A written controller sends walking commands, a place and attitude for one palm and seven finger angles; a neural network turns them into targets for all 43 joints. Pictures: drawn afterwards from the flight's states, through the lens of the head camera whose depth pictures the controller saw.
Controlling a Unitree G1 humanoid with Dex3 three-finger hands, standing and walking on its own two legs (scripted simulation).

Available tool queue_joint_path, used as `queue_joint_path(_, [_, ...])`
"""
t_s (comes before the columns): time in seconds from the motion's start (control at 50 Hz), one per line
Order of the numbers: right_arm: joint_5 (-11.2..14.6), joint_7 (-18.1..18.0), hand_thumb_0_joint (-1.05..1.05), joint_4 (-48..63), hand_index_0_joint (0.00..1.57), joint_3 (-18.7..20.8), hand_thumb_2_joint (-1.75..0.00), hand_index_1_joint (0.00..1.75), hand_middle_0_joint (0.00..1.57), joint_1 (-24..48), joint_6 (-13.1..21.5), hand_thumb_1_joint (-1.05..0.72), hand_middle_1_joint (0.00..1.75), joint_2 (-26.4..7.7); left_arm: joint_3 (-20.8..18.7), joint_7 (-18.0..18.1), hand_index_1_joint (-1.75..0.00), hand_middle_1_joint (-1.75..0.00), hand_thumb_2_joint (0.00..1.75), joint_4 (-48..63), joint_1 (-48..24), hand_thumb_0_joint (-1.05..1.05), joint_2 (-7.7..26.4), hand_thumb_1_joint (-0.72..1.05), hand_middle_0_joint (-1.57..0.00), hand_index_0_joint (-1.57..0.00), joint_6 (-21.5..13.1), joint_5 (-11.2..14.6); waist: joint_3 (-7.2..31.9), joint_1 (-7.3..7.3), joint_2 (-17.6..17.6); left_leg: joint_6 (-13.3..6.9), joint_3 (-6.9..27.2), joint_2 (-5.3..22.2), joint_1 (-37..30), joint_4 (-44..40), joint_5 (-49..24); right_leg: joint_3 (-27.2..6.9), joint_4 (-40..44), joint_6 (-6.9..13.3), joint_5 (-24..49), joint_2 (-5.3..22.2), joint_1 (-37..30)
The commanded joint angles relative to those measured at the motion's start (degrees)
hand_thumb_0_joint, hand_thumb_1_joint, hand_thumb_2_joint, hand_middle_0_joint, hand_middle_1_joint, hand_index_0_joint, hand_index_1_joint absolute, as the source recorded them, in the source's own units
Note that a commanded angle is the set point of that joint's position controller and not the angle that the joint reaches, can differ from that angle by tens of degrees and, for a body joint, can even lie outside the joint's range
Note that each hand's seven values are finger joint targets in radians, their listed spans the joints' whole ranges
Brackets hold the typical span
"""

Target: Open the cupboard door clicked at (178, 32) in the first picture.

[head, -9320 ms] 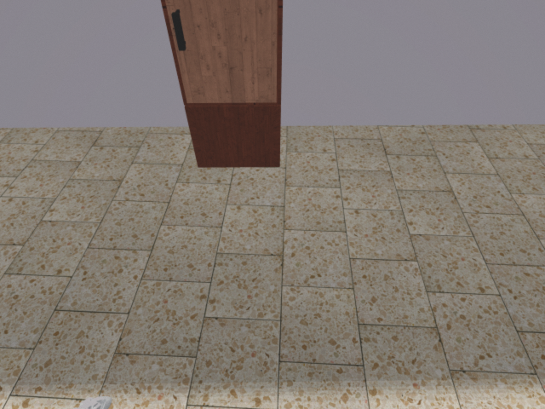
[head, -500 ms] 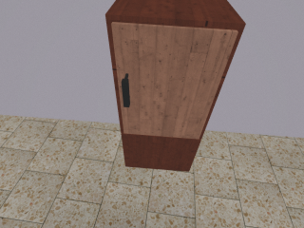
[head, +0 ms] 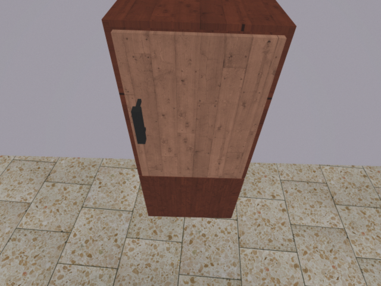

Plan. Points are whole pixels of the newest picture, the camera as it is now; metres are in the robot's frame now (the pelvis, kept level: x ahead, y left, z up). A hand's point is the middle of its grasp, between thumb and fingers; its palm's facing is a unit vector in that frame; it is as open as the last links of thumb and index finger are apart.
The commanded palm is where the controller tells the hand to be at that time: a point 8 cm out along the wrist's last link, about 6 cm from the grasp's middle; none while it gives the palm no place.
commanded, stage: come to a stop and stand still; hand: left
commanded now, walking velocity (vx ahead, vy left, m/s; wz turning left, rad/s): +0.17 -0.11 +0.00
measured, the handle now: (140, 121) +0.58 +0.19 +0.00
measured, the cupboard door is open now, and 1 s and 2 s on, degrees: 0 0 0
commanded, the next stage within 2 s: look again from close up in 1.06 s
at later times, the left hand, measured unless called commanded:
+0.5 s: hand out of the picture +0.07 +0.17 -0.18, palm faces +0.11 -0.97 -0.20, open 7.3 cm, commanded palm none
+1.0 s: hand out of the picture -0.01 +0.15 -0.17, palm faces +0.09 -0.98 -0.17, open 7.3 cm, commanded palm none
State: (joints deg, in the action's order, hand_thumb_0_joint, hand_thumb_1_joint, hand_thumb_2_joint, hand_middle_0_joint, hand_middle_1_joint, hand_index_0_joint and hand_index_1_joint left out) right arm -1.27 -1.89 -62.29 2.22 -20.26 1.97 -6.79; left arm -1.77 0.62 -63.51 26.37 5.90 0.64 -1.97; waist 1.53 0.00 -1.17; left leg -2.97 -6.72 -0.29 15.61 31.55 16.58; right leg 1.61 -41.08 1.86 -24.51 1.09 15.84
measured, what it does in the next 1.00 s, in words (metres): steps on the spot: right foot, then left foot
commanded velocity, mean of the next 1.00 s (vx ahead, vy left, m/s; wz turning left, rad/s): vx -0.04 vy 0.00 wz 0.00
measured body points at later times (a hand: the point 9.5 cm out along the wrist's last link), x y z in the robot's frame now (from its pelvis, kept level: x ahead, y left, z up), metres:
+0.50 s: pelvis +0.06 -0.01 +0.00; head +0.08 +0.00 +0.45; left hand +0.07 +0.22 -0.16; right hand +0.14 -0.25 -0.15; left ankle +0.09 +0.09 -0.73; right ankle +0.04 -0.13 -0.73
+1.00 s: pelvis +0.03 -0.01 +0.01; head +0.02 -0.01 +0.46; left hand -0.01 +0.20 -0.15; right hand +0.03 -0.25 -0.15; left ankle +0.08 +0.09 -0.73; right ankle -0.01 -0.14 -0.73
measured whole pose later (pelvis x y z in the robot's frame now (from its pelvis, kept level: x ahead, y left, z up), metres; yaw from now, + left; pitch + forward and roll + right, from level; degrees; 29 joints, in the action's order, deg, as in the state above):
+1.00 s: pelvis +0.03 -0.01 +0.01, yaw +2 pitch -2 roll -1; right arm -1.1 -1.4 -63.1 1.6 -17.5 -1.1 -9.8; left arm -0.6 1.6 -63.0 21.1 7.4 0.6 -0.9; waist -0.1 -0.6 1.1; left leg -1.2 -3.4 1.3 16.5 27.3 8.3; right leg 1.9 -25.1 -0.2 -17.1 -0.1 6.4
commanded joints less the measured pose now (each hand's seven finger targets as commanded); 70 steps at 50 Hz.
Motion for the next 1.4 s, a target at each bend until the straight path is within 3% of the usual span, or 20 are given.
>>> queue_joint_path(0.0, [-0.3, -0.7, 0.00, 0.6, 0.20, 2.0, -0.90, 0.30, 0.20, -6.1, 1.2, -0.90, 0.30, -9.5, -0.8, -0.9, -0.30, -0.30, 0.90, 6.2, -4.6, 0.00, 1.9, 0.90, -0.20, -0.20, -1.9, 0.1, -7.0, -2.09, 5.8, -10.4, 23.2, 20.2, -6.8, -19.1, 1.6, -1.0, -2.7, -0.4, -1.5, 3.8, 14.6])
queue_joint_path(0.06, [-0.1, -0.6, 0.00, 1.1, 0.20, 1.7, -0.90, 0.30, 0.20, -1.6, 1.0, -0.90, 0.30, -8.4, -1.1, -0.9, -0.30, -0.30, 0.90, 3.8, 1.5, 0.00, 1.3, 0.90, -0.20, -0.20, -2.1, 0.3, -3.4, 2.10, 3.1, -4.6, 11.6, 13.1, 2.4, -9.6, -2.9, 3.7, 14.2, -0.8, 11.0, 0.8, -5.0])
queue_joint_path(0.1, [0.6, -0.1, 0.00, 2.2, 0.20, 0.1, -0.90, 0.30, 0.20, -1.0, 0.7, -0.90, 0.30, -2.8, -1.7, 0.7, -0.30, -0.30, 0.90, 1.9, 5.4, 0.00, 6.8, 0.90, -0.20, -0.20, -2.8, 0.4, -4.0, 3.37, -11.2, 1.5, 0.8, 2.4, 15.5, 4.6, 7.8, -12.6, 22.4, 3.2, 15.0, 13.2, -15.7])
queue_joint_path(0.12, [0.5, -0.1, 0.00, 3.1, 0.20, -0.1, -0.90, 0.30, 0.20, 0.3, 0.2, -0.90, 0.30, -2.4, -1.8, 1.0, -0.30, -0.30, 0.90, 2.3, 5.2, 0.00, 9.3, 0.90, -0.20, -0.20, -2.8, 0.7, -4.3, 3.18, -11.3, 2.4, 0.6, 2.1, 14.9, 11.9, 14.6, -18.3, 25.8, 7.4, 18.9, 20.3, -12.1])
queue_joint_path(0.2, [1.0, -0.4, 0.00, 0.8, 0.20, -0.5, -0.90, 0.30, 0.20, -0.4, -1.3, -0.90, 0.30, -1.7, -0.7, 2.0, -0.30, -0.30, 0.90, 3.8, -4.6, 0.00, 8.1, 0.90, -0.20, -0.20, -3.1, 0.5, -4.4, 0.05, -3.9, 3.5, 4.6, 4.7, 8.3, 12.4, 10.7, -8.2, 18.8, 8.8, 55.5, 17.3, -9.1])
queue_joint_path(0.28, [0.9, -0.2, 0.00, 2.2, 0.20, 0.2, -0.90, 0.30, 0.20, 2.2, -2.9, -0.90, 0.30, -3.2, -1.8, 2.8, -0.30, -0.30, 0.90, 4.5, -4.3, 0.00, 10.8, 0.90, -0.20, -0.20, -1.6, 0.7, -2.4, 1.57, -5.5, 4.7, 2.6, 2.4, 8.4, 11.2, 7.6, -7.0, 15.9, 8.6, 64.8, 17.8, -13.4])
queue_joint_path(0.38, [0.7, 0.3, 0.00, 5.3, 0.20, 1.2, -0.90, 0.30, 0.20, 5.5, -3.7, -0.90, 0.30, -4.6, -2.9, 2.9, -0.30, -0.30, 0.90, 7.0, -7.8, 0.00, 12.3, 0.90, -0.20, -0.20, -0.2, 0.2, -3.0, 1.25, -7.0, 4.7, 3.6, 1.9, 6.5, 10.2, 5.5, -5.8, 15.6, 8.8, 56.0, 17.5, -9.8])
queue_joint_path(0.44, [0.4, 0.4, 0.00, 5.0, 0.20, 1.6, -0.90, 0.30, 0.20, 2.0, -3.2, -0.90, 0.30, -5.9, -2.7, 2.4, -0.30, -0.30, 0.90, 8.5, -10.3, 0.00, 11.7, 0.90, -0.20, -0.20, 0.4, 0.7, -1.2, -1.30, -4.0, 3.7, 3.5, 3.4, -6.5, -5.5, -14.7, -2.2, 9.6, 3.4, 39.1, 12.0, -2.6])
queue_joint_path(0.48, [0.0, 0.4, 0.00, 6.7, 0.20, 2.2, -0.90, 0.30, 0.20, 1.9, -2.4, -0.90, 0.30, -12.1, -1.7, 2.5, -0.30, -0.30, 0.90, 9.8, -7.6, 0.00, 6.9, 0.90, -0.20, -0.20, 0.8, 1.0, 1.1, -0.43, 13.6, -6.3, 18.6, 19.4, -9.2, -10.2, -45.5, 2.7, -2.3, -2.9, -2.7, 2.0, 3.1])
queue_joint_path(0.5, [0.0, -0.1, 0.00, 7.0, 0.20, 2.0, -0.90, 0.30, 0.20, 3.0, -2.1, -0.90, 0.30, -11.5, -1.5, 2.6, -0.30, -0.30, 0.90, 9.5, -8.5, 0.00, 7.5, 0.90, -0.20, -0.20, 1.0, 0.8, 1.2, -1.11, 12.1, -9.1, 20.0, 20.0, -7.2, -12.2, -43.4, -0.3, -11.1, -2.8, -10.4, 0.4, 3.3])
queue_joint_path(0.7, [-0.4, -0.3, 0.00, 6.7, 0.20, 2.0, -0.90, 0.30, 0.20, 6.9, -2.5, -0.90, 0.30, -12.0, -0.8, 0.4, -0.30, -0.30, 0.90, 7.7, -7.6, 0.00, 5.8, 0.90, -0.20, -0.20, 1.9, 0.4, -0.8, -1.09, 7.4, -6.6, 18.7, 16.4, -1.8, -19.8, 2.3, -0.6, -0.9, -2.5, -3.2, 1.0, 0.8])
queue_joint_path(0.8, [0.1, 0.5, 0.00, 5.4, 0.20, 1.8, -0.90, 0.30, 0.20, 6.3, -2.9, -0.90, 0.30, -8.7, -0.8, 0.8, -0.30, -0.30, 0.90, 4.3, -0.1, 0.00, 7.3, 0.90, -0.20, -0.20, 0.7, 0.3, -3.9, 1.12, 1.1, 1.4, 11.2, 7.0, 5.9, -15.1, 11.3, -3.0, 24.7, 0.2, 3.4, 2.7, -11.2])
queue_joint_path(0.86, [-0.1, 1.1, 0.00, 5.1, 0.20, 0.2, -0.90, 0.30, 0.20, 5.9, -3.3, -0.90, 0.30, -4.6, -0.9, 1.2, -0.30, -0.30, 0.90, 5.1, -5.6, 0.00, 10.7, 0.90, -0.20, -0.20, -0.7, 0.8, -7.6, -0.93, -10.9, 3.5, 4.5, 1.9, 0.3, -0.4, 0.9, -15.5, 34.8, 5.0, -14.7, 12.1, 4.9])
queue_joint_path(1.02, [0.5, 0.1, 0.00, -1.0, 0.20, -0.8, -0.90, 0.30, 0.20, -0.2, -1.9, -0.90, 0.30, -5.6, 0.9, 1.2, -0.30, -0.30, 0.90, 0.8, -1.5, 0.00, 5.6, 0.90, -0.20, -0.20, -0.7, 1.3, -11.3, -0.14, 5.0, 1.5, 11.9, 6.3, -0.2, -15.5, 2.9, -4.0, 22.8, -0.1, 3.8, 3.3, 0.0])
queue_joint_path(1.12, [0.7, -0.3, 0.00, -2.4, 0.20, -1.0, -0.90, 0.30, 0.20, -2.3, -1.6, -0.90, 0.30, -4.5, 1.3, 1.6, -0.30, -0.30, 0.90, -0.9, 0.8, 0.00, 4.5, 0.90, -0.20, -0.20, -1.2, 1.5, -7.0, 0.00, 2.2, 1.7, 10.3, 5.7, -3.8, -13.8, -3.7, -3.6, 23.4, -0.2, 8.0, 4.1, -3.1])
queue_joint_path(1.14, [0.6, 0.9, 0.00, 1.8, 0.20, -1.9, -0.90, 0.30, 0.20, 4.8, 0.0, -0.90, 0.30, -6.4, 2.0, 3.5, -0.30, -0.30, 0.90, -0.8, 1.2, 0.00, 6.6, 0.90, -0.20, -0.20, -3.7, -0.1, -11.4, 2.37, -1.0, 2.8, 8.9, 5.1, 2.2, 0.3, -11.1, -6.7, 25.1, 0.1, 24.6, 6.1, -0.1])
queue_joint_path(1.16, [0.8, 1.1, 0.00, 3.9, 0.20, -2.1, -0.90, 0.30, 0.20, 2.4, 0.2, -0.90, 0.30, -4.1, 1.2, 3.4, -0.30, -0.30, 0.90, 0.3, -0.8, 0.00, 7.9, 0.90, -0.20, -0.20, -4.4, 0.0, -8.2, -1.68, 0.5, 2.9, 8.1, 5.0, -0.2, -0.2, -10.9, -5.9, 22.9, 0.6, 36.6, 9.2, -1.7])
queue_joint_path(1.2, [0.5, 0.5, 0.00, 2.4, 0.20, -2.2, -0.90, 0.30, 0.20, -4.3, 0.9, -0.90, 0.30, -4.1, 1.5, 3.3, -0.30, -0.30, 0.90, 1.4, -0.9, 0.00, 5.8, 0.90, -0.20, -0.20, -4.4, 1.0, 4.2, -1.59, -3.6, 1.0, 9.0, 4.9, -3.3, -0.7, -16.6, -2.5, 16.0, 0.9, 37.1, 6.6, -10.5])
queue_joint_path(1.26, [0.7, 0.0, 0.00, 3.0, 0.20, -2.0, -0.90, 0.30, 0.20, -2.9, 0.6, -0.90, 0.30, -4.6, 1.4, 3.0, -0.30, -0.30, 0.90, 2.4, -0.8, 0.00, 5.4, 0.90, -0.20, -0.20, -3.3, 1.1, -0.3, -0.67, 4.2, 0.2, 9.7, 5.5, -1.7, -1.5, -19.0, -2.4, 15.8, 1.0, 23.6, 5.0, -6.6])
queue_joint_path(1.38, [0.4, 0.5, 0.00, 4.7, 0.20, -1.1, -0.90, 0.30, 0.20, -0.7, -1.0, -0.90, 0.30, -5.5, 1.1, 2.5, -0.30, -0.30, 0.90, 4.8, -1.2, 0.00, 6.0, 0.90, -0.20, -0.20, -1.8, 0.7, -9.7, -0.65, 0.6, 0.5, 11.3, 4.5, 4.5, -6.2, 0.1, -2.9, 18.5, 1.5, 1.8, 3.9, 1.9])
